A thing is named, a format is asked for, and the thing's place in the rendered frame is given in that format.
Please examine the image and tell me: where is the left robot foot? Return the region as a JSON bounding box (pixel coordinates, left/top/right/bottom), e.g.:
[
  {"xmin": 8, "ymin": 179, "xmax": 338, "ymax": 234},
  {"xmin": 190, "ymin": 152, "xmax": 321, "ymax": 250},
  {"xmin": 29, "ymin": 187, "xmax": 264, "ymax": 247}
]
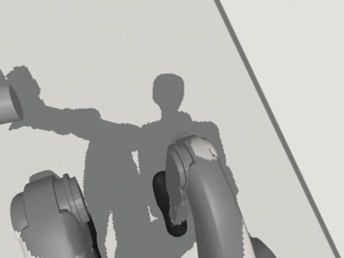
[{"xmin": 87, "ymin": 212, "xmax": 102, "ymax": 258}]

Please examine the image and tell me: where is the right robot hand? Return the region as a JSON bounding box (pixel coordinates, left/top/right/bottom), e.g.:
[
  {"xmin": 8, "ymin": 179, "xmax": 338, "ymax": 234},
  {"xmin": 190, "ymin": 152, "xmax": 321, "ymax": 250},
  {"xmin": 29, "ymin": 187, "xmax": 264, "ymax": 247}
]
[{"xmin": 249, "ymin": 233, "xmax": 277, "ymax": 258}]

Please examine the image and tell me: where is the bottle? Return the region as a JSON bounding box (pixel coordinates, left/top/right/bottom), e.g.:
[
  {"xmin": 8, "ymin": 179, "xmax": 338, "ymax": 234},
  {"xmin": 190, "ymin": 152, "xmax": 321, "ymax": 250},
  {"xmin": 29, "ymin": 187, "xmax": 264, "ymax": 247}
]
[{"xmin": 0, "ymin": 85, "xmax": 24, "ymax": 124}]

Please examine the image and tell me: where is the right robot foot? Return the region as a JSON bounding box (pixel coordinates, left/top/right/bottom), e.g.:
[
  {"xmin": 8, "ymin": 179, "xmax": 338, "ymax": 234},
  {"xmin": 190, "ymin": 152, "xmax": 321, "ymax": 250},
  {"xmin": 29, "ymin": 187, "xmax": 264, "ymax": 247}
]
[{"xmin": 153, "ymin": 171, "xmax": 187, "ymax": 237}]

